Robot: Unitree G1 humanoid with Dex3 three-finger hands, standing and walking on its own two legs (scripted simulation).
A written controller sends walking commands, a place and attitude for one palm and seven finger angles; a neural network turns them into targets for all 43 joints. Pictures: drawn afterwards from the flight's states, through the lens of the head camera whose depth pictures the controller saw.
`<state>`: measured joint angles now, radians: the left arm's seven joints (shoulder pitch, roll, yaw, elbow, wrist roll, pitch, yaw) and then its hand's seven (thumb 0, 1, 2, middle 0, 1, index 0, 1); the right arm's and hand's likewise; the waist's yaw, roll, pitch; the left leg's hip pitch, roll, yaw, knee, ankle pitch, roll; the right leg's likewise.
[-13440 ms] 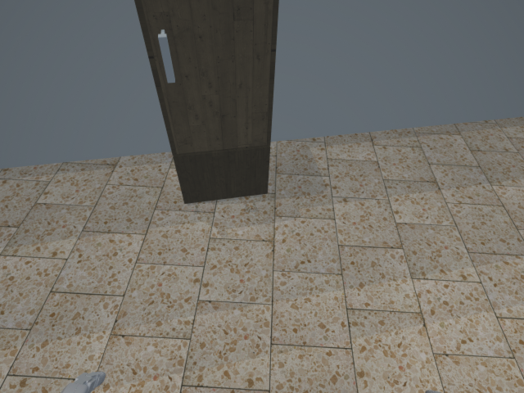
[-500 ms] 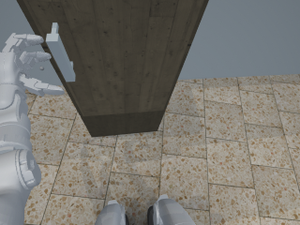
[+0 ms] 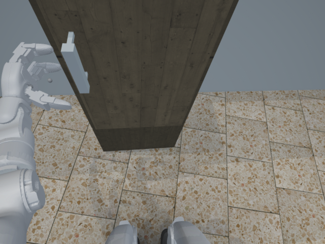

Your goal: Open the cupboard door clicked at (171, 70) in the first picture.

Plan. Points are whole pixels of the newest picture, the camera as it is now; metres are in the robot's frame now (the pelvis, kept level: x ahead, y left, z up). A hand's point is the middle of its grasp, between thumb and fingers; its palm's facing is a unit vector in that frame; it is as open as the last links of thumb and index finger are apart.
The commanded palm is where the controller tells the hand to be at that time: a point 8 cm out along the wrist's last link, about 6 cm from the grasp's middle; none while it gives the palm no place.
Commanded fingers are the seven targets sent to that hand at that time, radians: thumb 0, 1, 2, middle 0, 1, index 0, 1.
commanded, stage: slide the fingers in behind the handle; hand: left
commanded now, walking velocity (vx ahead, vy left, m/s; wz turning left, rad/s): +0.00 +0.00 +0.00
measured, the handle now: (78, 64) +0.53 +0.19 +0.07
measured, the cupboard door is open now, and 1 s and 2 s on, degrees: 0 0 0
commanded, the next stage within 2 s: close the thumb around the handle in 1.44 s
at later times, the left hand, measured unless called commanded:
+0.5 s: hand (69, 81) +0.48 +0.20 +0.07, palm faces +0.04 -1.00 -0.01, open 14.0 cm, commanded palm +0.46 +0.24 +0.07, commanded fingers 0.00 -0.50 0.30 -0.30 -1.20 -0.30 -1.20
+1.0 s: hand (85, 80) +0.49 +0.17 +0.06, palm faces +0.05 -1.00 -0.02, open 13.9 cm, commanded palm +0.46 +0.20 +0.07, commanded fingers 0.00 -0.50 0.30 -0.30 -1.20 -0.30 -1.20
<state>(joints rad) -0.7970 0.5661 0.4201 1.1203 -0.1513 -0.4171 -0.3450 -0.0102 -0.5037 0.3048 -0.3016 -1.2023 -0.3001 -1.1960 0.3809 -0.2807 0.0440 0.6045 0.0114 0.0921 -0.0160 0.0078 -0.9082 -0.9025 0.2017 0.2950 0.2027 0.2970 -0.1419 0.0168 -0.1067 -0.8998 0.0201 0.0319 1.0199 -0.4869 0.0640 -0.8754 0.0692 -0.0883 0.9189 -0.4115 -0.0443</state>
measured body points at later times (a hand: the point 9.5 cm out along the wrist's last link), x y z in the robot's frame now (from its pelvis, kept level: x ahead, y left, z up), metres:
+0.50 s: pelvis -0.01 +0.01 +0.00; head +0.11 +0.03 +0.43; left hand +0.47 +0.25 +0.07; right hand +0.01 -0.25 -0.11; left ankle -0.01 +0.07 -0.67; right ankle +0.01 -0.10 -0.67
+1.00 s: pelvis -0.01 -0.01 -0.01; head +0.11 +0.01 +0.43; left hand +0.48 +0.22 +0.07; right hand +0.00 -0.27 -0.12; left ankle -0.01 +0.07 -0.67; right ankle +0.01 -0.10 -0.67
